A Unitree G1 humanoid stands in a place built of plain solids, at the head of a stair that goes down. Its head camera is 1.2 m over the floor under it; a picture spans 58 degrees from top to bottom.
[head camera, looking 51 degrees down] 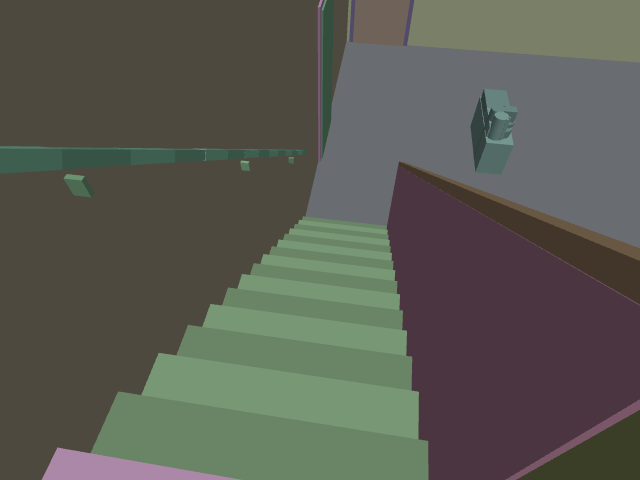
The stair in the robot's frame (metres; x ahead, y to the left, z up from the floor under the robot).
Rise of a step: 0.17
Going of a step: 0.21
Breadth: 0.98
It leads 9 degrees to the right of straight ahead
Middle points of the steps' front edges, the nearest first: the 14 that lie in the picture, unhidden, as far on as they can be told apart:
0.42 0.16 -0.17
0.62 0.13 -0.34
0.83 0.10 -0.51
1.04 0.07 -0.67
1.24 0.03 -0.84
1.45 0.00 -1.01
1.65 -0.03 -1.18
1.86 -0.06 -1.35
2.07 -0.09 -1.52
2.27 -0.12 -1.69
2.48 -0.16 -1.86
2.69 -0.19 -2.03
2.89 -0.22 -2.20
3.10 -0.25 -2.36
